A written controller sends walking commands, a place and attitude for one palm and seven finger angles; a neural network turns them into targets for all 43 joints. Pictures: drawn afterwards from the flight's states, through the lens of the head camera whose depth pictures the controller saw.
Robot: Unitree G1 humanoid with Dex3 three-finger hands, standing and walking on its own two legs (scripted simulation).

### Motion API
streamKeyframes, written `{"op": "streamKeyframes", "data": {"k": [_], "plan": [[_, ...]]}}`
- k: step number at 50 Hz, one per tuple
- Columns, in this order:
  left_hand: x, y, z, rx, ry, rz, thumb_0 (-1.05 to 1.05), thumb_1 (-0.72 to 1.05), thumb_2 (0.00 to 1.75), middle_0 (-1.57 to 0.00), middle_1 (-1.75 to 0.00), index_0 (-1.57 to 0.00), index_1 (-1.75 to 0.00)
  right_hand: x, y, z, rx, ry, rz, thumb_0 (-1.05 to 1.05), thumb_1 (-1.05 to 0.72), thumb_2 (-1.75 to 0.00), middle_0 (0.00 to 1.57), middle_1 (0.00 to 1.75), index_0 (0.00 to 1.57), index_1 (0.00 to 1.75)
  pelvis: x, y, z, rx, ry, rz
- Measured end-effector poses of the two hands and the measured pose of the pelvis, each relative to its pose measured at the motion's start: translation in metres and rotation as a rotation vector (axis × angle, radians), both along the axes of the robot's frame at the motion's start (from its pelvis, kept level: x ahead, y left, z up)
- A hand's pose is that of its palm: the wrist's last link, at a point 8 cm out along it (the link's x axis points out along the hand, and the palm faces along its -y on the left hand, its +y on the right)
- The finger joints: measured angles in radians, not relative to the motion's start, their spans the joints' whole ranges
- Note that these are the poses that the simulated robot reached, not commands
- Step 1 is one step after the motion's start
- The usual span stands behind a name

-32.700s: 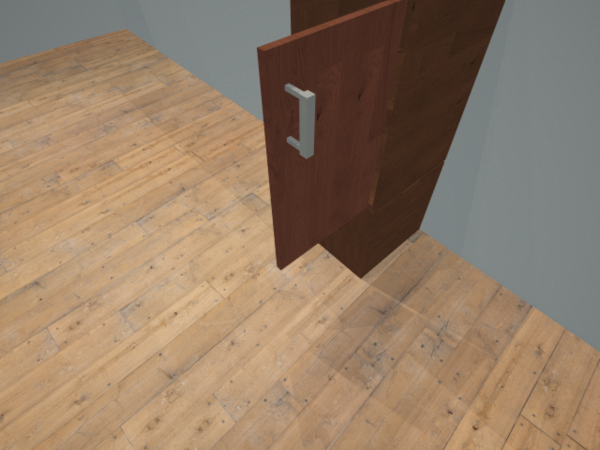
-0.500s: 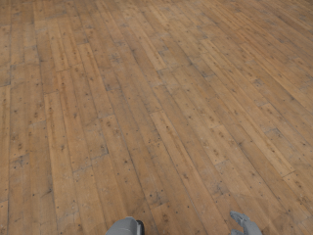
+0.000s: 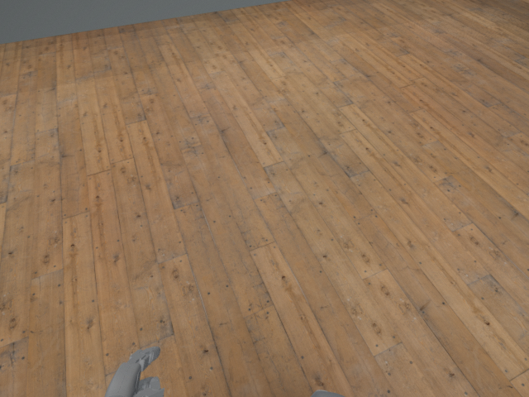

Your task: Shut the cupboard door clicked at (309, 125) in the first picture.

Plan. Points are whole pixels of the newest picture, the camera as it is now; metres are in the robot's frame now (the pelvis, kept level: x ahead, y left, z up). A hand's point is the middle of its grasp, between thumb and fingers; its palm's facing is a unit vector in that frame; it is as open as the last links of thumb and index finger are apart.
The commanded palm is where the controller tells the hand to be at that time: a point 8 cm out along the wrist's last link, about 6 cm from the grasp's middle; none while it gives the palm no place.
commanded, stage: walk to a spot facing it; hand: left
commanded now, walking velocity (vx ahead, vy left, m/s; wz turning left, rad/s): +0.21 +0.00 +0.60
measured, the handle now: out of the picture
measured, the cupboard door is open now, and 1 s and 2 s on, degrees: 54 54 54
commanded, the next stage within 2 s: turn to face it in 0.04 s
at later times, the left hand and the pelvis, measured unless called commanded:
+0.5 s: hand out of the picture +0.12 +0.21 -0.17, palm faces +0.10 -0.98 -0.17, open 7.3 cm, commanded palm none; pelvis +0.14 +0.04 +0.00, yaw -1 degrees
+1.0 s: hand (152, 300) +0.32 +0.23 -0.16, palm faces -0.24 -0.94 -0.24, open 7.4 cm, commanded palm none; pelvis +0.19 +0.05 +0.00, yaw -17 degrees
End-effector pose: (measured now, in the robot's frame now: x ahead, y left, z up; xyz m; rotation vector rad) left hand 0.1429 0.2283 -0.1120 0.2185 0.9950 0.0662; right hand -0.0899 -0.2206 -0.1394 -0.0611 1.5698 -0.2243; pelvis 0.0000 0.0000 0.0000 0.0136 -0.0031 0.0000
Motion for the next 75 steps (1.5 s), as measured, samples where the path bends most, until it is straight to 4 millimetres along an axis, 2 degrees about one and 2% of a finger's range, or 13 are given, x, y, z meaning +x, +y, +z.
{"op": "streamKeyframes", "data": {"k": [4, 6, 9, 16, 19, 22, 28, 36, 43, 53, 61, 69, 75], "plan": [[-0.001, -0.009, 0.001, -0.014, 0.048, 0.071, 0.00, 0.91, 0.90, -0.20, -0.30, -0.20, -0.30, 0.056, -0.012, 0.007, -0.002, -0.024, 0.039, 0.01, -0.91, -0.90, 0.20, 0.30, 0.20, 0.30, 0.032, -0.006, 0.010, -0.005, -0.003, 0.045], [-0.011, -0.011, 0.000, -0.025, 0.098, 0.115, 0.00, 0.90, 0.90, -0.20, -0.30, -0.20, -0.30, 0.095, -0.015, 0.011, -0.006, -0.067, 0.070, 0.01, -0.91, -0.90, 0.20, 0.30, 0.20, 0.30, 0.048, -0.007, 0.014, -0.006, 0.003, 0.071], [-0.021, 0.004, -0.001, -0.005, 0.135, 0.214, -0.02, 0.95, 0.90, -0.21, -0.30, -0.21, -0.30, 0.159, -0.016, 0.016, -0.009, -0.141, 0.138, 0.01, -0.91, -0.90, 0.19, 0.30, 0.20, 0.30, 0.069, -0.006, 0.018, -0.011, 0.010, 0.111], [-0.055, 0.022, -0.026, -0.031, 0.342, 0.275, -0.01, 0.93, 0.90, -0.20, -0.30, -0.20, -0.30, 0.303, 0.015, 0.019, -0.032, -0.367, 0.273, 0.00, -0.91, -0.90, 0.19, 0.30, 0.20, 0.30, 0.116, 0.019, 0.007, -0.047, -0.006, 0.086], [-0.061, 0.028, -0.041, -0.049, 0.438, 0.273, 0.00, 0.92, 0.90, -0.20, -0.30, -0.20, -0.30, 0.341, 0.032, 0.018, -0.048, -0.448, 0.288, 0.00, -0.91, -0.90, 0.19, 0.30, 0.20, 0.30, 0.132, 0.031, -0.002, -0.045, -0.009, 0.058], [-0.053, 0.031, -0.039, -0.058, 0.482, 0.256, 0.00, 0.92, 0.90, -0.20, -0.30, -0.20, -0.30, 0.357, 0.042, 0.023, -0.054, -0.483, 0.279, 0.00, -0.91, -0.90, 0.19, 0.30, 0.20, 0.30, 0.139, 0.036, 0.000, -0.042, -0.012, 0.018], [0.001, 0.040, -0.024, -0.042, 0.404, 0.198, 0.01, 0.91, 0.90, -0.20, -0.30, -0.20, -0.30, 0.352, 0.037, 0.023, -0.050, -0.460, 0.204, 0.00, -0.91, -0.90, 0.20, 0.30, 0.21, 0.30, 0.147, 0.039, 0.008, -0.042, -0.012, -0.047], [0.078, 0.041, -0.016, 0.056, 0.252, 0.082, 0.00, 0.91, 0.90, -0.20, -0.30, -0.20, -0.30, 0.315, -0.007, -0.004, -0.066, -0.371, 0.045, 0.00, -0.90, -0.90, 0.20, 0.30, 0.21, 0.30, 0.160, 0.023, -0.006, -0.015, -0.005, -0.134], [0.123, 0.042, -0.003, 0.086, 0.256, -0.032, 0.00, 0.90, 0.90, -0.20, -0.30, -0.20, -0.30, 0.294, -0.024, 0.020, -0.134, -0.330, -0.051, 0.01, -0.91, -0.90, 0.20, 0.30, 0.20, 0.30, 0.174, 0.026, 0.011, 0.002, 0.025, -0.217], [0.210, 0.054, -0.021, 0.065, 0.218, -0.198, 0.01, 0.90, 0.90, -0.21, -0.30, -0.20, -0.30, 0.275, 0.003, 0.031, -0.221, -0.342, -0.135, 0.00, -0.91, -0.90, 0.20, 0.30, 0.20, 0.30, 0.196, 0.054, 0.004, -0.014, 0.028, -0.345], [0.273, 0.018, 0.000, 0.054, 0.145, -0.349, 0.01, 0.91, 0.90, -0.20, -0.30, -0.20, -0.30, 0.230, 0.026, 0.031, -0.187, -0.271, -0.261, 0.00, -0.90, -0.90, 0.20, 0.30, 0.21, 0.30, 0.202, 0.055, 0.015, -0.045, 0.023, -0.451], [0.303, -0.042, 0.004, 0.087, 0.048, -0.506, 0.00, 0.91, 0.90, -0.20, -0.30, -0.20, -0.30, 0.178, 0.017, -0.001, -0.153, -0.213, -0.430, 0.00, -0.90, -0.90, 0.20, 0.30, 0.21, 0.30, 0.198, 0.035, -0.002, -0.028, 0.017, -0.554], [0.290, -0.051, 0.004, 0.104, 0.120, -0.550, 0.00, 0.90, 0.90, -0.21, -0.30, -0.21, -0.30, 0.180, 0.007, 0.014, -0.187, -0.234, -0.484, 0.01, -0.91, -0.90, 0.20, 0.30, 0.20, 0.30, 0.200, 0.035, 0.009, -0.003, 0.022, -0.622]]}}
